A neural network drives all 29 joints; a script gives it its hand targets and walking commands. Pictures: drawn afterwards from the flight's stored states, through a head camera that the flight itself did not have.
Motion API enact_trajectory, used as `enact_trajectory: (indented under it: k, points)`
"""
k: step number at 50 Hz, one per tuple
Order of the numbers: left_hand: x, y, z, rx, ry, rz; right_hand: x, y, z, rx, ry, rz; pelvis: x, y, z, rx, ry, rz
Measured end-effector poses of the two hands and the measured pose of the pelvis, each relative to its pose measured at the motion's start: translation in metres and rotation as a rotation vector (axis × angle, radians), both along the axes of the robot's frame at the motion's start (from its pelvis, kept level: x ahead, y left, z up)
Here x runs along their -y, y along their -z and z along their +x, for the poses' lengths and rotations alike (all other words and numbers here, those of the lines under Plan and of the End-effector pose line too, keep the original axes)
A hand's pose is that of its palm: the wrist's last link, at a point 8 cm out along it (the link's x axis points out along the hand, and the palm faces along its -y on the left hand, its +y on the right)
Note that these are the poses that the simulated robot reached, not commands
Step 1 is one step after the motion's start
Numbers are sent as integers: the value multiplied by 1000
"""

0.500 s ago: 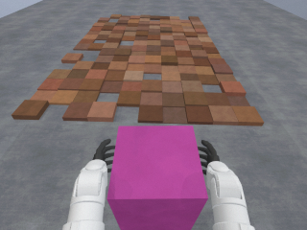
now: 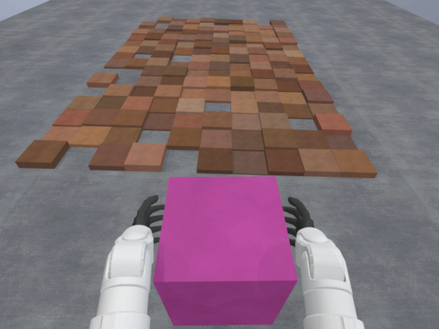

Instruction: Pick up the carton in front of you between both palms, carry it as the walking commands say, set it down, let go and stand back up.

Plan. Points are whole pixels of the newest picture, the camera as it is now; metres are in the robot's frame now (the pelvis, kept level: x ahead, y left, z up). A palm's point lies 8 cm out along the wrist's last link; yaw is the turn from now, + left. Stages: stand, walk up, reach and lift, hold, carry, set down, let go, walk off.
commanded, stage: hold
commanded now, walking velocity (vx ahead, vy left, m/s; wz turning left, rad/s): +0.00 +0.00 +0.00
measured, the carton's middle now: (222, 253) +0.29 +0.00 -0.03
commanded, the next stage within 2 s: carry in 0.14 s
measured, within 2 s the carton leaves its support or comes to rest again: neither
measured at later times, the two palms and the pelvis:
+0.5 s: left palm (140, 191) +0.36 +0.17 +0.08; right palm (290, 197) +0.36 -0.13 +0.07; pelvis +0.09 +0.01 -0.01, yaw -1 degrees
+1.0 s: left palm (146, 121) +0.63 +0.21 +0.07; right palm (254, 123) +0.62 -0.09 +0.07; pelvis +0.35 +0.06 -0.01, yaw -2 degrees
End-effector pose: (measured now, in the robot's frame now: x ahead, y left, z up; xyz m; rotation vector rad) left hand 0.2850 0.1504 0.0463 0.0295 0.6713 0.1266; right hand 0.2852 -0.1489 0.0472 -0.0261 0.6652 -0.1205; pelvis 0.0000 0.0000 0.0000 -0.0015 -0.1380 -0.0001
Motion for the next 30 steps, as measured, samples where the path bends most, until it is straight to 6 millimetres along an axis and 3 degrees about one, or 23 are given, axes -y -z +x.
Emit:
enact_trajectory:
  k: [9,15,22,30]
  points:
    - [0,1,2,-3,3,2,0,1,2,-3,-2,-6,0,2,6,-47,1,0]
    - [-4,-7,18,35,-12,-17,-4,-9,19,35,9,8,-4,8,23,-138,-21,-4]
    - [-21,-23,55,26,-18,-23,-21,-24,56,26,24,29,-16,10,65,-203,18,2]
    - [-2,-29,115,-10,-32,-73,-3,-28,107,-10,75,61,-7,11,130,-232,-16,-30]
